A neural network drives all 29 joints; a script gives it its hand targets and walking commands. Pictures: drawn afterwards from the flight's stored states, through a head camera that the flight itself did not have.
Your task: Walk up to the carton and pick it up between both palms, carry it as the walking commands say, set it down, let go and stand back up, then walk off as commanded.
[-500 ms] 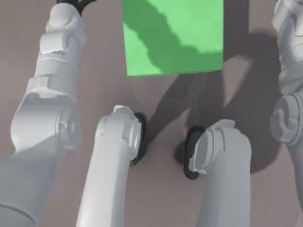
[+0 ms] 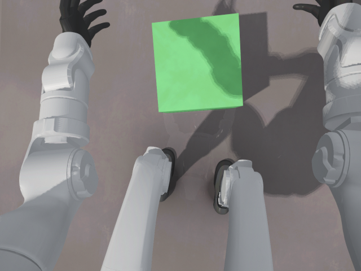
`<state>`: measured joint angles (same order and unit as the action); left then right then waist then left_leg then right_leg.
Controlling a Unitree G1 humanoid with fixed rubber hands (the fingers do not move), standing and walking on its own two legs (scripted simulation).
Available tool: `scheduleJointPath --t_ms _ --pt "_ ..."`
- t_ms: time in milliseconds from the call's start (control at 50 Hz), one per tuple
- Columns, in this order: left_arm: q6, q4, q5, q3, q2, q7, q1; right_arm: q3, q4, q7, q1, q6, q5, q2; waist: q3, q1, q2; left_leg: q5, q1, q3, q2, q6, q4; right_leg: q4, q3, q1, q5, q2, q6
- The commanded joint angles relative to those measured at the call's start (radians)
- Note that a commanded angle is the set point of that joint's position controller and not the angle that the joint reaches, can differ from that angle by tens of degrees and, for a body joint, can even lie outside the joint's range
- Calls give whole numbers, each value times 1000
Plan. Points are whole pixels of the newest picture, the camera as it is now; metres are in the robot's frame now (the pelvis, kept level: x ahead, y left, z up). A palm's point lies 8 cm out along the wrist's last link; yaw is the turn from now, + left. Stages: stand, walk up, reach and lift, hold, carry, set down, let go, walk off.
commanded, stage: set down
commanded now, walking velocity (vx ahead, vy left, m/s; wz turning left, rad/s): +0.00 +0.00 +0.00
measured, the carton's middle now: (197, 70) +0.53 +0.03 -0.44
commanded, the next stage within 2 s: let go in 0.50 s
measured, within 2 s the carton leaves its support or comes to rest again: neither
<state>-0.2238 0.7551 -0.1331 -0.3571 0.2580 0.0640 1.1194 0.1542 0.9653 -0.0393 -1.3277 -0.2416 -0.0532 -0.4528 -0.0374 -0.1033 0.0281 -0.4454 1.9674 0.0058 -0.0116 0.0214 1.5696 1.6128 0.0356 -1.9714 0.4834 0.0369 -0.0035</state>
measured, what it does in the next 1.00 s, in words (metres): rises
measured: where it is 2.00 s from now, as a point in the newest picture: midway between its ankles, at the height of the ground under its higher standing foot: (192, 189)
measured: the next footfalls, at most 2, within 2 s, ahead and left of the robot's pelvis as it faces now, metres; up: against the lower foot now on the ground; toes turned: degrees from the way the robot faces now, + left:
none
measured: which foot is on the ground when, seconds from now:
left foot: down 0.00-1.00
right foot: down 0.00-1.00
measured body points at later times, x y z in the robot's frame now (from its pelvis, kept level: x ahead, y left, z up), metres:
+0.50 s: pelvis +0.02 +0.00 +0.13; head +0.33 -0.01 +0.46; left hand +0.51 +0.25 +0.03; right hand +0.58 -0.18 +0.03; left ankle +0.10 +0.12 -0.50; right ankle +0.08 -0.11 -0.50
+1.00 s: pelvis +0.07 +0.01 +0.20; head +0.27 +0.00 +0.60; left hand +0.40 +0.26 +0.10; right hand +0.43 -0.20 +0.09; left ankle +0.10 +0.12 -0.50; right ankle +0.08 -0.11 -0.50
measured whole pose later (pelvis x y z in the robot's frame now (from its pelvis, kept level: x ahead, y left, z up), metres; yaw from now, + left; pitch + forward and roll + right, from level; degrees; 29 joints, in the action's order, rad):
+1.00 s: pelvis +0.07 +0.01 +0.20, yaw -2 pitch +29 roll +0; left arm -0.09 0.55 0.00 -0.17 0.24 -0.12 0.30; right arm 0.18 0.60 0.01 -0.41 -0.11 0.06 -0.19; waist -0.07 -0.06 -0.01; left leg -0.26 0.98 -0.02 -0.02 0.00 0.73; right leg 0.73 0.05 -0.96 0.28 0.03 0.01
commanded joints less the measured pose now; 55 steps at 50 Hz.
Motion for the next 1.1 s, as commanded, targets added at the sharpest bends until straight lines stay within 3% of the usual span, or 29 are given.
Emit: scheduleJointPath --t_ms 0,300,420,520,580,660,720,820,940,1080 --pt "16 -117 14 -25 143 -11 190 23 -113 -9 -278 17 9 -114 -1108 -43 116 345 -574 98 -44 28 -181 -198 -45 726 -314 38 12" --pt "41 -132 77 -58 97 -56 103 72 -117 -45 -182 41 56 -84 -1048 -40 95 462 -817 71 -35 30 -506 -517 -21 966 -446 20 14" --pt "62 -87 134 -79 44 -72 77 99 -70 -62 -140 62 101 -45 -901 -27 82 440 -841 59 -21 39 -607 -622 -18 963 -428 12 15" --pt "74 -70 184 -105 29 -76 32 127 -65 -56 -84 71 145 -21 -906 -29 76 456 -893 65 -23 44 -633 -656 -17 1009 -436 14 16" --pt "90 -102 216 -93 41 -89 -38 140 -117 -26 1 78 167 11 -1010 -22 83 534 -951 72 -33 38 -637 -665 -17 1108 -538 20 24" --pt "110 -217 234 -40 98 -124 -225 131 -281 33 208 88 167 55 -1169 5 67 652 -1062 71 -51 19 -653 -674 -7 1290 -732 30 38" --pt "115 -290 212 16 130 -149 -344 83 -409 67 340 89 133 110 -1162 4 44 701 -1162 56 -51 5 -684 -718 1 1372 -772 31 41" --pt "123 -322 158 90 117 -180 -545 43 -533 75 550 109 116 145 -985 8 8 698 -1339 12 -34 -1 -753 -816 -6 1332 -650 29 33" --pt "156 -286 132 168 62 -184 -791 33 -453 53 819 157 115 182 -626 33 -28 547 -1459 -25 -7 14 -865 -931 -25 1262 -406 13 23" --pt "202 -327 117 243 42 -151 -1025 22 -452 30 1098 221 105 184 -415 55 -54 532 -1641 -50 1 13 -981 -1055 -32 1414 -358 12 5"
